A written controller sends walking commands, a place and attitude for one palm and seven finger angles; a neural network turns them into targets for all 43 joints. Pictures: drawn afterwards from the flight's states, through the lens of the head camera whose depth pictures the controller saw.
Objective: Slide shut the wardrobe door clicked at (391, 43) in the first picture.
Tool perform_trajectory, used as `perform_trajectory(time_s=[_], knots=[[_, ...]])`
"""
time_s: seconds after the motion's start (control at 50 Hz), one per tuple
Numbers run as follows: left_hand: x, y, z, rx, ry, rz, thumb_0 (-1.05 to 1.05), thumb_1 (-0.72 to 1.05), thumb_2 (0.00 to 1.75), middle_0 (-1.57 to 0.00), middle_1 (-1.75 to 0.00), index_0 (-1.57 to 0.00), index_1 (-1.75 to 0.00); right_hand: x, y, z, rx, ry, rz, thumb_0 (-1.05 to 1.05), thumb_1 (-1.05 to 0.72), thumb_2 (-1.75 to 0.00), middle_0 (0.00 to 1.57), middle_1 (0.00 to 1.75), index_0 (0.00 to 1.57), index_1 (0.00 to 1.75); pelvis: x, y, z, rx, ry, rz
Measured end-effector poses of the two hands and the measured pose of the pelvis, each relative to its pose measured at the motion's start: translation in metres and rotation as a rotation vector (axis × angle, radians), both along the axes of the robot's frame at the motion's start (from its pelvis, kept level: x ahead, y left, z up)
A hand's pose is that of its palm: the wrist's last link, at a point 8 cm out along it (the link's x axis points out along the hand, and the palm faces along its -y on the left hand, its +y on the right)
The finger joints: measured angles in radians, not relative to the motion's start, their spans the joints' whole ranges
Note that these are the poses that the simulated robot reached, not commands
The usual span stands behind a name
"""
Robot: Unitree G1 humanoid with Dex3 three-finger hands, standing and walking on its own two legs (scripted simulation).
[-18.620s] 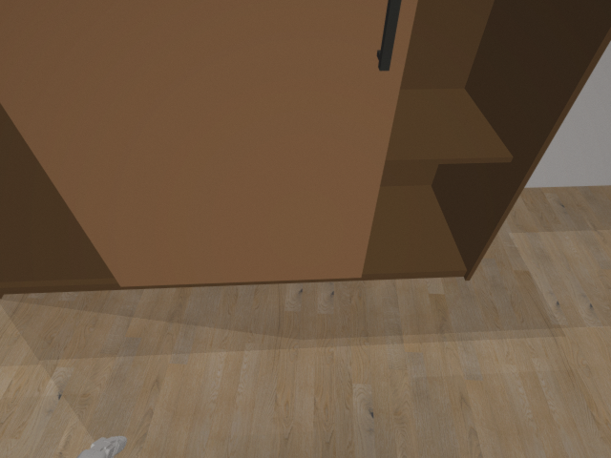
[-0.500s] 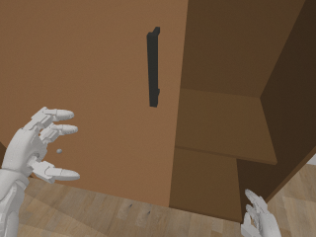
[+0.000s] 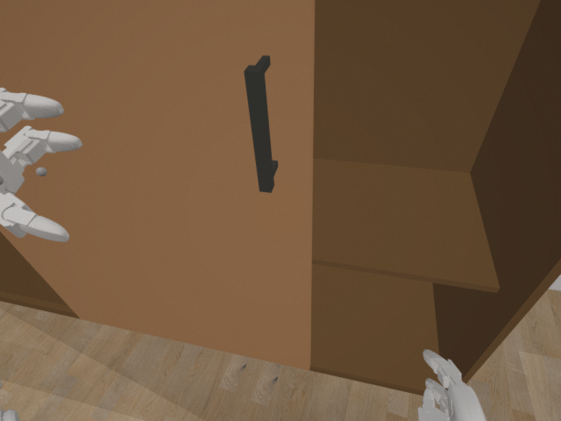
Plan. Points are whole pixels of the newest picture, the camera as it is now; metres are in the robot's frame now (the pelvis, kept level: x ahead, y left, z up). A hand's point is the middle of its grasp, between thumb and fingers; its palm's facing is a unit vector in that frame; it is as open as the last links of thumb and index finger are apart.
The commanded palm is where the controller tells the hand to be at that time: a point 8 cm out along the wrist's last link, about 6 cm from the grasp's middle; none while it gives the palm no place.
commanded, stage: raise the hand with hooked fingers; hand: left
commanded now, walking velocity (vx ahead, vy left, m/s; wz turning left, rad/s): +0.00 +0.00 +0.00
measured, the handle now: (265, 128) +0.46 +0.08 +0.22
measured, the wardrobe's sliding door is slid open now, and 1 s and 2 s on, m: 0.43 0.43 0.43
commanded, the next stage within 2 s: move the hooked fingers beside the handle in 0.44 s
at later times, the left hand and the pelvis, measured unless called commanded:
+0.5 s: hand (55, 193) +0.28 +0.29 +0.24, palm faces +0.06 -0.98 -0.17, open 14.0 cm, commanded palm +0.23 +0.33 +0.25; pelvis -0.01 +0.01 +0.00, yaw -1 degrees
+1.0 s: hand (104, 173) +0.31 +0.24 +0.25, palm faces -0.03 -0.99 -0.13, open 14.0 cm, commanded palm +0.29 +0.29 +0.24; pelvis +0.01 +0.01 +0.00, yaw -1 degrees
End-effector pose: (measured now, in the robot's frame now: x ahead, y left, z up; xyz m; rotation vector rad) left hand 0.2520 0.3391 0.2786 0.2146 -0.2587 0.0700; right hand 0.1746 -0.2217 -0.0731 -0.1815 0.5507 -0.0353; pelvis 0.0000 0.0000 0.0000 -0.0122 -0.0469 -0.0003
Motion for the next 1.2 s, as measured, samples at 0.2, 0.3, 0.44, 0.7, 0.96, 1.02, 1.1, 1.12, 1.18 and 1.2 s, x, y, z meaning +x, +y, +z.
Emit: perform_trajectory(time_s=[0.2,0.3,0.44,0.7,0.96,1.02,1.1,1.12,1.18,1.2], knots=[[0.008,-0.018,-0.043,-0.056,0.150,-0.093,-0.01,-0.50,0.30,-0.30,-1.20,-0.31,-1.20,-0.009,-0.015,0.003,-0.011,-0.002,-0.054,0.01,-0.90,-0.90,0.21,0.30,0.21,0.30,-0.006,0.004,-0.001,0.009,0.011,-0.020],[-0.008,-0.011,-0.022,-0.041,0.014,-0.066,-0.02,-0.50,0.30,-0.31,-1.20,-0.31,-1.20,-0.006,-0.007,0.013,-0.021,-0.041,-0.037,0.01,-0.90,-0.90,0.20,0.30,0.20,0.30,-0.004,0.004,0.000,0.004,-0.008,-0.020],[-0.004,0.011,-0.017,-0.046,0.061,0.021,-0.01,-0.51,0.30,-0.30,-1.20,-0.31,-1.20,-0.001,0.008,0.009,-0.002,-0.037,-0.002,0.01,-0.90,-0.90,0.20,0.30,0.21,0.30,-0.010,0.008,0.000,0.005,-0.012,-0.010],[0.001,-0.006,-0.016,-0.057,0.018,-0.075,-0.01,-0.51,0.30,-0.30,-1.20,-0.31,-1.20,0.002,0.019,0.009,0.010,-0.029,0.009,0.01,-0.90,-0.90,0.21,0.30,0.21,0.30,0.000,0.013,0.001,0.001,-0.009,-0.014],[0.038,-0.042,-0.036,-0.068,0.094,-0.130,-0.01,-0.51,0.30,-0.30,-1.20,-0.31,-1.20,0.009,0.016,0.006,0.011,-0.008,-0.019,0.01,-0.90,-0.90,0.21,0.30,0.21,0.30,0.005,0.015,0.001,0.003,0.020,-0.021],[0.041,-0.039,-0.026,-0.080,0.046,-0.107,-0.02,-0.51,0.30,-0.30,-1.20,-0.31,-1.20,0.011,0.015,0.006,0.011,-0.004,-0.023,0.01,-0.90,-0.90,0.21,0.30,0.21,0.30,0.009,0.014,0.001,0.000,0.019,-0.020],[0.051,-0.038,-0.028,-0.097,0.092,-0.086,-0.01,-0.51,0.30,-0.30,-1.20,-0.31,-1.20,0.013,0.013,0.002,0.012,0.019,-0.022,0.01,-0.90,-0.90,0.21,0.30,0.21,0.30,0.009,0.013,0.001,0.001,0.021,-0.016],[0.054,-0.041,-0.032,-0.097,0.116,-0.088,-0.01,-0.51,0.30,-0.30,-1.20,-0.31,-1.20,0.013,0.012,0.001,0.013,0.024,-0.023,0.01,-0.90,-0.90,0.21,0.30,0.21,0.30,0.009,0.013,0.001,0.001,0.023,-0.015],[0.059,-0.052,-0.043,-0.090,0.171,-0.113,-0.01,-0.51,0.30,-0.30,-1.20,-0.31,-1.20,0.015,0.011,-0.001,0.015,0.033,-0.025,0.01,-0.90,-0.90,0.21,0.30,0.21,0.30,0.009,0.014,0.001,0.003,0.029,-0.014],[0.060,-0.056,-0.046,-0.089,0.174,-0.124,-0.01,-0.51,0.30,-0.30,-1.20,-0.31,-1.20,0.015,0.011,-0.001,0.016,0.033,-0.026,0.01,-0.90,-0.90,0.21,0.30,0.21,0.30,0.009,0.014,0.001,0.004,0.031,-0.014]])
